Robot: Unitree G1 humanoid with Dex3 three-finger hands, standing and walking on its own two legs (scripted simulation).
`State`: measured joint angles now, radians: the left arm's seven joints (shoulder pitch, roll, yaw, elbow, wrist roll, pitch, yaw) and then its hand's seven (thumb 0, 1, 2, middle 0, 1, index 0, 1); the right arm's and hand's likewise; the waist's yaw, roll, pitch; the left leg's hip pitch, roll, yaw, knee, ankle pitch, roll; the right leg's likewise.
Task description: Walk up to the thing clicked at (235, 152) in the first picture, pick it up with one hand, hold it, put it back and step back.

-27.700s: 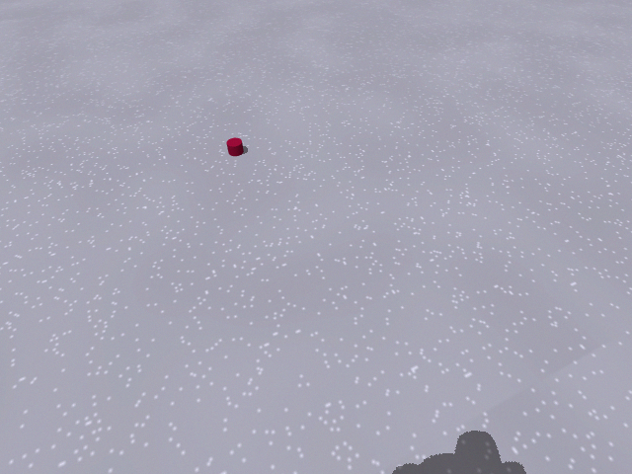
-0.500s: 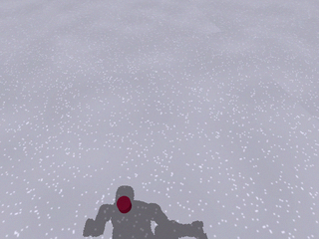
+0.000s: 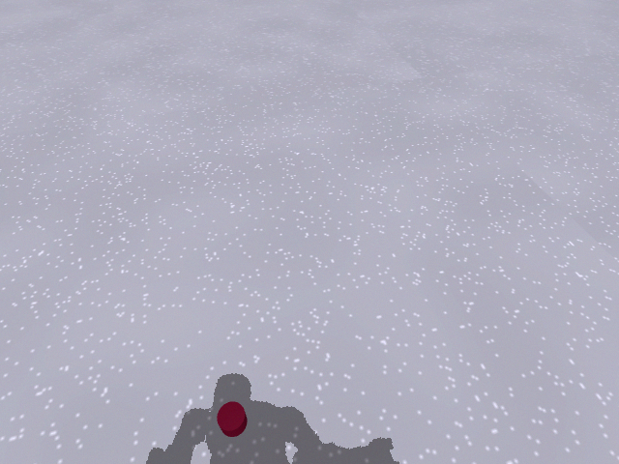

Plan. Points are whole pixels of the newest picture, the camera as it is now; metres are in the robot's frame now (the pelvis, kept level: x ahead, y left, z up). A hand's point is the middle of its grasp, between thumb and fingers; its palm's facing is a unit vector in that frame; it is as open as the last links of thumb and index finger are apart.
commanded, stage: walk up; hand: left
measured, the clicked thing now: (232, 419) +0.41 +0.24 -0.74
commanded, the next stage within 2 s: none
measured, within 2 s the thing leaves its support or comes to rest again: neither
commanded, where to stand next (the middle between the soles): +0.03 +0.00 m, yaw +0 degrees
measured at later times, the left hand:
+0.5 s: hand out of the picture +0.15 +0.26 -0.16, palm faces -0.02 -0.92 -0.38, open 7.4 cm
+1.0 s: hand out of the picture +0.00 +0.27 -0.13, palm faces +0.06 -0.91 -0.42, open 7.4 cm
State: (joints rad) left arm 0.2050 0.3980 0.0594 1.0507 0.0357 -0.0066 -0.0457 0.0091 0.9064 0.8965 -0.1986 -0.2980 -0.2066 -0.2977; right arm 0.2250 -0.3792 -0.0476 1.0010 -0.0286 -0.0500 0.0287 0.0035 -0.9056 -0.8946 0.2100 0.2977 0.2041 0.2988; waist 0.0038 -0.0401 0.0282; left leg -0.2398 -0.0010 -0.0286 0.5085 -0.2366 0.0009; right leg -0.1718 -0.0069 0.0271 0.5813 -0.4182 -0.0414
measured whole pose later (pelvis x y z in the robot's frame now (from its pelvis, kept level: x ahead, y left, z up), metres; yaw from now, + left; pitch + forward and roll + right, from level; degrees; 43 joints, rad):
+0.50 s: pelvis +0.05 -0.01 -0.02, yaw -1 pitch -3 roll +1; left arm 0.14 0.37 0.03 0.85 -0.03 0.04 0.02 0.01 0.91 0.90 -0.20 -0.30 -0.21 -0.30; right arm 0.02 -0.34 -0.03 0.81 0.00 0.04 -0.01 0.00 -0.91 -0.89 0.21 0.30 0.20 0.30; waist 0.02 -0.01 0.23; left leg -0.42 -0.01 0.05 0.59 -0.12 0.04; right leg -0.41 0.04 0.08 1.15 -0.56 0.00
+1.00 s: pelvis -0.01 -0.01 +0.00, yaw +4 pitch -2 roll +2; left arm 0.36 0.41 0.08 0.80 0.05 -0.01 -0.04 0.01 0.90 0.90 -0.20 -0.30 -0.21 -0.30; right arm 0.33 -0.43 -0.07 0.91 -0.02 0.00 0.05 0.01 -0.91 -0.89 0.21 0.30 0.20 0.30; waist 0.03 -0.01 0.06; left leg -0.22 -0.02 0.01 0.60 -0.44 0.03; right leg -0.27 -0.09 -0.06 0.63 -0.33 -0.03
